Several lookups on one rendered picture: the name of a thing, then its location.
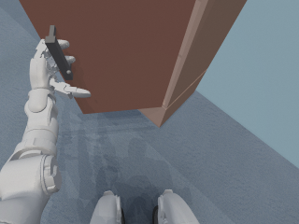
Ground robot left hand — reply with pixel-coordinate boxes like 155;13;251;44
29;39;92;100

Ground handle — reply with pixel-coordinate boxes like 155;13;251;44
45;25;74;80

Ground right robot shin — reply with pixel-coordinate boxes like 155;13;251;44
158;189;173;224

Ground robot left upper arm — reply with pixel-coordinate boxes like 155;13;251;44
0;154;63;224

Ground cupboard door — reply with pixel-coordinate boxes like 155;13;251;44
19;0;196;115

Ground left robot thigh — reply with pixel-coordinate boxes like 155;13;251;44
90;194;121;224

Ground robot left forearm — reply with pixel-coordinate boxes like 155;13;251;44
0;89;59;200

